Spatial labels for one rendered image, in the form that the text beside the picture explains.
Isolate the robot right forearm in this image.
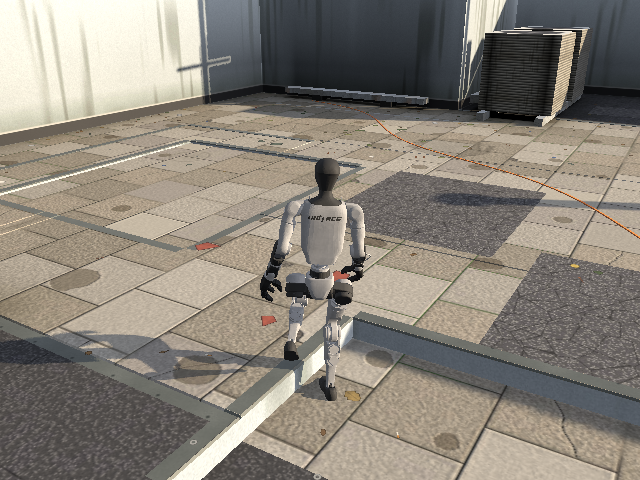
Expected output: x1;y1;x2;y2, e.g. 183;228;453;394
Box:
352;244;366;271

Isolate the robot torso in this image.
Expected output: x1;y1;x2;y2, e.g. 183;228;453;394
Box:
301;196;347;300

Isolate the robot left upper arm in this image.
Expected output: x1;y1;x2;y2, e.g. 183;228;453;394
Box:
275;200;305;256

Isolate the robot left hand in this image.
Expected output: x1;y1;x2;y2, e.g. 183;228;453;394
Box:
260;275;282;302

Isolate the robot right hand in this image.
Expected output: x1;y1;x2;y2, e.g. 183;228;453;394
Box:
341;265;364;282

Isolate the robot left forearm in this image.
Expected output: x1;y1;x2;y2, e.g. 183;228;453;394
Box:
264;240;285;281

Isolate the right robot foot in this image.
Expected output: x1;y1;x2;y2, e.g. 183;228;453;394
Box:
319;376;337;401

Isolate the robot right upper arm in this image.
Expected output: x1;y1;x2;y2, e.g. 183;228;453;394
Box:
345;202;365;258

